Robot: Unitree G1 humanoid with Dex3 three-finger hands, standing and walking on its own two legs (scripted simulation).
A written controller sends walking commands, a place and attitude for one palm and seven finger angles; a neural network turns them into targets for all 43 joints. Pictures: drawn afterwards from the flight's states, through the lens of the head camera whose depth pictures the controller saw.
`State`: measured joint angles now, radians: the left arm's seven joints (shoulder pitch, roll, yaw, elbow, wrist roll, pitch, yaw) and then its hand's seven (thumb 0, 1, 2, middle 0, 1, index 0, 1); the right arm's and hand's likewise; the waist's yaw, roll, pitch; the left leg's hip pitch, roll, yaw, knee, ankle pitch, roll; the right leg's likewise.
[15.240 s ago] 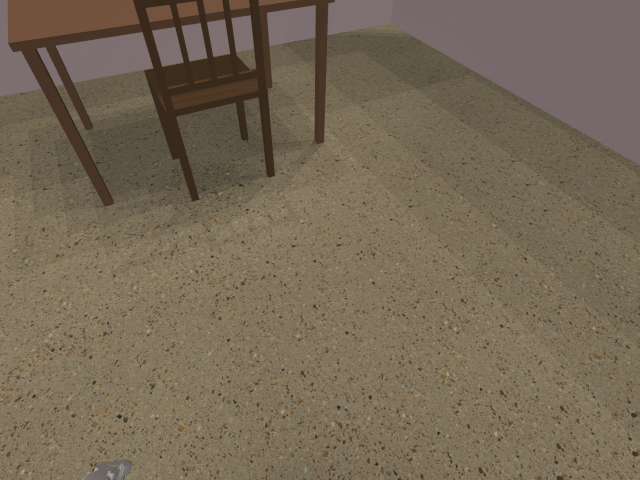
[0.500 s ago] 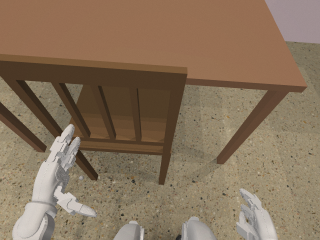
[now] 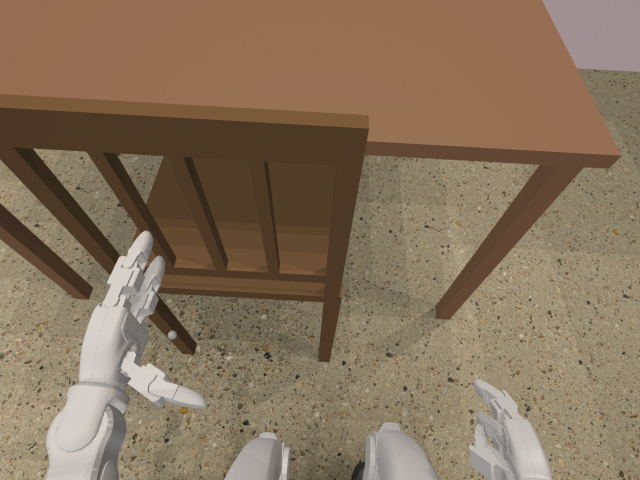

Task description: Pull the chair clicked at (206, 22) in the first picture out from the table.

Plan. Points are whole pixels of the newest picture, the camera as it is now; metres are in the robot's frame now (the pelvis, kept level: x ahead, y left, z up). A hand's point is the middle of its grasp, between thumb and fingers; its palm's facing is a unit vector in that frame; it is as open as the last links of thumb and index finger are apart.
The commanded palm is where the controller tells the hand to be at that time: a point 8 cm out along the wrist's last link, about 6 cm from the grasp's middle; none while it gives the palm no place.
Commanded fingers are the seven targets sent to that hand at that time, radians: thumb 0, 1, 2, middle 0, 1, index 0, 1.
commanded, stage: aim the fingers beside a spindle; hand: left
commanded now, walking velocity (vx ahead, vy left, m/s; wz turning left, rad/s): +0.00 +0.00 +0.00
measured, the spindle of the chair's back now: (204, 219) +0.45 +0.18 +0.01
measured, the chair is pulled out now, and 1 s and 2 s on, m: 0.00 0.00 0.00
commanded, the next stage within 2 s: none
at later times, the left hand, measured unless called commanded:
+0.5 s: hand (202, 327) +0.29 +0.15 +0.02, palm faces -0.03 -1.00 -0.04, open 16.9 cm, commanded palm +0.27 +0.22 +0.02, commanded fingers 0.00 -0.50 0.30 -0.06 -0.08 -0.06 -0.08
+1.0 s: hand (196, 322) +0.30 +0.17 -0.01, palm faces -0.03 -1.00 -0.01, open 16.9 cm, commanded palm +0.28 +0.21 +0.01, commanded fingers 0.00 -0.50 0.30 -0.06 -0.08 -0.06 -0.08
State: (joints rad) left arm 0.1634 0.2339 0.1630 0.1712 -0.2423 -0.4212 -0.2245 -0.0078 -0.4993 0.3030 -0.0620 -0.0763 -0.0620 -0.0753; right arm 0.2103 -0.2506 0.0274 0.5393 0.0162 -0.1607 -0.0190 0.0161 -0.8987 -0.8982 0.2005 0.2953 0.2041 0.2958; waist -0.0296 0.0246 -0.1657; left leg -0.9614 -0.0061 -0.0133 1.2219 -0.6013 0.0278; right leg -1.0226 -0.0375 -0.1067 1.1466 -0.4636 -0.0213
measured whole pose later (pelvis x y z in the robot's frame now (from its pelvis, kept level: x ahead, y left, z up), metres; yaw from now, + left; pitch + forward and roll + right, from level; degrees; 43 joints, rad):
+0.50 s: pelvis +0.00 -0.01 -0.01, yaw +0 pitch +21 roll -2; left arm 0.12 0.21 0.11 0.17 -0.20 -0.46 -0.16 -0.01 -0.50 0.30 -0.06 -0.08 -0.06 -0.08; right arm 0.20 -0.25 0.01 0.54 0.01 -0.13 -0.01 0.02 -0.90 -0.90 0.20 0.30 0.20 0.30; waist -0.04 0.02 -0.17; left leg -1.02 0.00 -0.01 1.26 -0.61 0.02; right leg -1.09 -0.03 -0.10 1.19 -0.48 -0.03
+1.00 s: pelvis +0.00 +0.00 -0.01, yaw +0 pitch +23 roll -2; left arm 0.02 0.23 0.15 0.33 -0.23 -0.41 -0.21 -0.01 -0.50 0.30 -0.06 -0.08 -0.06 -0.07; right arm 0.21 -0.26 0.02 0.54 0.02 -0.10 -0.01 0.02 -0.90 -0.90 0.20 0.30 0.20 0.30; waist -0.04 0.03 -0.18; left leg -1.06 -0.01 -0.01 1.28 -0.62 0.03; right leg -1.12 -0.04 -0.11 1.21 -0.48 -0.03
